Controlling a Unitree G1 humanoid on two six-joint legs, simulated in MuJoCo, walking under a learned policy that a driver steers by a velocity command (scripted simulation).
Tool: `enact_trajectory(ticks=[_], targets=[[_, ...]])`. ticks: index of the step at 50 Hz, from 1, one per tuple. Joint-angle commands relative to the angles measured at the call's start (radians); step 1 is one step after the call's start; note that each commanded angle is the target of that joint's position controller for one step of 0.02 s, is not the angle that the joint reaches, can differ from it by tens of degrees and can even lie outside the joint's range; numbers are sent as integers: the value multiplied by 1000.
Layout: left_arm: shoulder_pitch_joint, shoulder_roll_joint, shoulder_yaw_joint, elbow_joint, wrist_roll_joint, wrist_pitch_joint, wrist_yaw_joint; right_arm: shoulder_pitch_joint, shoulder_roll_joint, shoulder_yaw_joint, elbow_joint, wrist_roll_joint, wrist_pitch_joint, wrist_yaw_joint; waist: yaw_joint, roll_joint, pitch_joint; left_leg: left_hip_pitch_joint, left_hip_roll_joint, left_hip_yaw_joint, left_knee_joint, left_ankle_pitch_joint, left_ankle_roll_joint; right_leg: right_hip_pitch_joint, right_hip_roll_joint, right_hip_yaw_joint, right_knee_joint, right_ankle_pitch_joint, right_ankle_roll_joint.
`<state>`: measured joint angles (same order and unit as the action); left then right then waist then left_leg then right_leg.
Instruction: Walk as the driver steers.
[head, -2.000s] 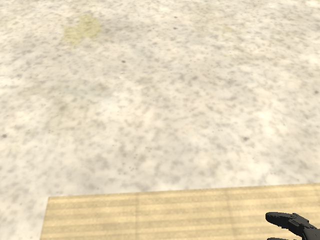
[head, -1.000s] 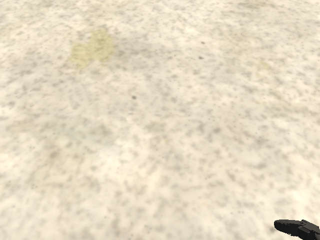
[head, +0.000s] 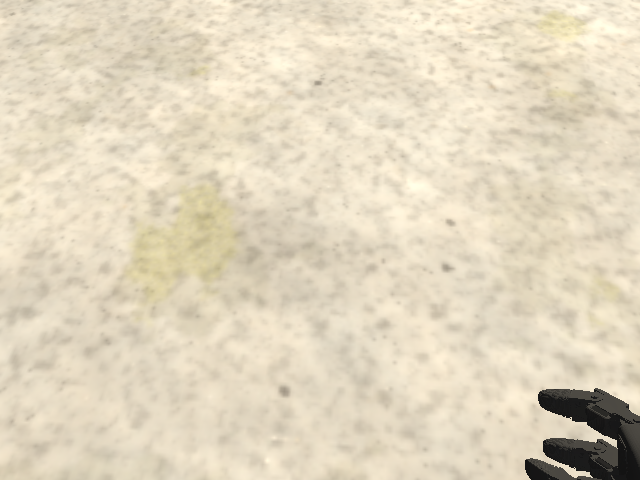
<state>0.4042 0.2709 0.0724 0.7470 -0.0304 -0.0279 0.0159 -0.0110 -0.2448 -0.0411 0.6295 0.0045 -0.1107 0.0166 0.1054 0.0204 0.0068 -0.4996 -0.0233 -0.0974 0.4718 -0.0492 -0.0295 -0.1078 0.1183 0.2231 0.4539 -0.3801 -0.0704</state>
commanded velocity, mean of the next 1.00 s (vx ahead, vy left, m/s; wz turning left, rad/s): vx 0.24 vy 0.00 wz -0.25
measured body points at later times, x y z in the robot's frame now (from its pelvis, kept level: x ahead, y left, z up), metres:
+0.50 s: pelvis +0.23 -0.04 -0.01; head +0.28 -0.06 +0.43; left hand +0.53 +0.12 -0.08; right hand +0.19 -0.34 -0.14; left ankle +0.13 +0.13 -0.73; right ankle +0.33 -0.17 -0.74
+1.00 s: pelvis +0.31 -0.05 -0.01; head +0.34 -0.03 +0.44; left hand +0.54 +0.17 -0.11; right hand +0.36 -0.35 -0.11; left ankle +0.33 +0.06 -0.74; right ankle +0.33 -0.17 -0.73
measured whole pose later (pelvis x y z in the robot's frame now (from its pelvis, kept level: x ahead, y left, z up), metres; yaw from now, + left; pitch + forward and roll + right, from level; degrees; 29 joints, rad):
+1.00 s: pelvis +0.31 -0.05 -0.01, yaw -12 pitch +1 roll -2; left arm 0.11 0.27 0.06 0.73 0.00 0.02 0.04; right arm 0.21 -0.29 -0.05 0.76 0.00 0.04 -0.02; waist -0.02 -0.02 0.02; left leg -0.30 0.02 0.02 0.62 -0.36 0.03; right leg -0.37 -0.02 -0.12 0.60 -0.26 -0.01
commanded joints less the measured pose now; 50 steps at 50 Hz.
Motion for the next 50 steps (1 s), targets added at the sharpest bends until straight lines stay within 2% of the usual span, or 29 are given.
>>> enact_trajectory(ticks=[1,2,3,4,5,6,7,8,10,13,16,19,22,24,25,26,27,28,29,30,31,34,37,41,44,46,48,49,50], targets=[[-82,101,24,-92,8,-13,2,159,-171,-73,-40,-9,-28,-11,-169,-125,-159,425,77,-34,-37,-12,87,-136,-163,169,165,395,-63],[-63,41,4,-116,30,-20,2,328,-237,-90,-26,-16,-24,-21,-217,27,-300,698,272,-234,-19,-6,159,-294,-77,47,459,108,-18],[79,42,-3,-132,-4,-26,3,369,-274,-98,15,-17,-10,-11,-148,355,-361,882,456,-664,-103,-230,314,-606,-22,-35,698,-247,25],[52,135,16,-100,-13,-23,6,331,-175,-80,-10,-2,-4,-12,-170,200,-249,798,434,-654,-145,-414,292,-702,-104,-29,808,-178,46],[-55,169,26,-117,-2,-16,4,296,-127,-66,-15,-1,2,-18,-192,104,-132,678,384,-491,-157,-383,249,-716,-131,-58,834,-76,56],[-104,152,27,-127,10,-11,3,257,-117,-57,-16,-9,7,-17,-172,37,-70,561,341,-383,-181,-269,228,-685,-159,-81,824,-10,62],[-133,137,29,-143,17,-11,-2,231,-103,-52,-5,-12,10,-16,-152,40,-23,482,309,-308,-206,-184,223,-671,-183,-84,790,30,66],[-131,118,27,-147,11,-8,-9,219,-94,-47,3,-19,9,-17,-131,64,-6,419,281,-234,-232,-130,211,-634,-205,-92,772,50,65],[-135,81,18,-151,5,-1,-15,220,-96,-49,27,-14,1,-15,-118,85,2,374,266,-145,-270,-52,217,-622,-220,-116,740,71,73],[-190,67,8,-171,12,2,-19,233,-142,-63,64,-13,-3,-18,-119,55,9,381,279,-45,-297,74,232,-657,-236,-119,640,161,95],[-258,58,-1,-183,18,-4,-33,205,-172,-68,81,-10,13,-29,-126,48,24,365,239,108,-257,325,199,-588,-220,-174,443,306,98],[-330,54,-3,-204,18,-9,-54,236,-204,-73,106,4,31,-39,-154,60,1,387,232,184,-207,394,165,-482,-183,-233,270,399,80],[-322,100,18,-224,22,0,-71,234,-242,-85,111,29,45,-45,-127,86,-35,461,262,199,-94,506,137,-401,-142,-263,182,296,33],[-153,160,55,-183,28,3,-68,219,-238,-86,103,41,54,-52,-34,59,-114,445,224,239,151,572,92,-178,-73,-296,55,344,-20],[-51,229,81,-166,26,7,-48,259,-204,-73,94,18,50,-50,7,-36,-174,284,162,258,400,344,37,47,-122,-201,28,618,-67],[-74,327,84,-191,32,13,-25,373,-78,-33,64,-58,43,-34,-104,-330,-267,-88,22,239,783,-636,-34,358,-399,165,151,1152,-224],[-91,282,62,-241,47,7,-32,406,-152,-24,78,-25,34,-18,-53,-272,-526,-153,-9,19,966,-685,-35,436,-542,450,28,945,-374],[-135,205,41,-244,51,4,-38,298,-217,-42,81,15,42,-15,-20,-132,-438,-182,45,0,967,-571,-24,341,-480,320,-10,821,-318],[-181,148,22,-224,35,2,-36,256,-196,-34,73,18,55,-23,-46,-79,-324,-212,89,23,889,-493,-21,229,-432,205,-12,743,-260],[-211,100,2,-216,29,2,-33,243,-173,-28,86,8,70,-34,-69,-33,-257,-174,124,23,814,-458,-28,111,-393,141,-27,706,-223],[-244,85,-7,-204,37,2,-31,253,-169,-28,88,4,86,-40,-106,-54,-216,-85,142,18,747,-434,-31,-23,-370,91,-54,690,-206],[-300,84,-9,-167,70,-14,-28,321,-124,-19,123,2,112,-47,-157,-107,-179,115,127,50,573,-374,-45,-226,-323,-55,-113,715,-189],[-307,98,-1,-134,71,-14,-15,280,-111,-12,125,-1,120,-52,-133,-115,-169,171,123,56,414,-290,-41,-230,-328,-101,-140,566,-179],[-298,136,14,-107,57,14,6,195,-159,-30,85,7,142,-55,-94,-129,-87,104,111,76,394,-327,-21,-203,-378,-48,-191,204,-184],[-293,132,17,-91,46,28,18,182,-139,-30,71,6,145,-49,-89,-121,-64,79,102,96,351,-370,0,-139,-404,-42,-170,215,-180],[-312,132,20,-87,34,38,23,222,-121,-30,82,6,143,-38,-115,-119,-79,142,76,135,237,-326,22,-113,-394,-84,-116,304,-158],[-295,128,25,-68,12,48,27,280,-136,-38,98,-3,142,-25,-144,-98,-76,241,53,130,21,-160,72,-132,-344,-159,-14,321,-79],[-276,94,21,-72,19,48,28,298,-215,-57,89,-13,140,-30,-122,59,-72,309,180,-77,-89,9,136,-232,-257,-259,182,223,10],[-314,61,13,-115,49,38,25,262,-309,-80,65,-5,142,-38,-100,289,-18,365,360,-348,-124,247,289,-469,-76,-351,338,-54,107]])
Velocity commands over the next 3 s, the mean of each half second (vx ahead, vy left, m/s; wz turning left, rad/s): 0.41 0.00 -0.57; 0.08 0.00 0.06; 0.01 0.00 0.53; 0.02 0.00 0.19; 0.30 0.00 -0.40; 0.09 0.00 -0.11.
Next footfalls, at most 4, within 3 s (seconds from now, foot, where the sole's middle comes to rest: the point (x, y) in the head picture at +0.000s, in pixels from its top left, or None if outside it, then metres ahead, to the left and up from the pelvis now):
0.02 left None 0.17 0.12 -0.77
0.50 right None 0.37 -0.18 -0.77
0.96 left None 0.37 0.05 -0.77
1.40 right None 0.37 -0.18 -0.77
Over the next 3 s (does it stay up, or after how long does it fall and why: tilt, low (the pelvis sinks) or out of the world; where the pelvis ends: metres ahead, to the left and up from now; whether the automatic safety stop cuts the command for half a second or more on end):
stays up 0.59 -0.12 -0.01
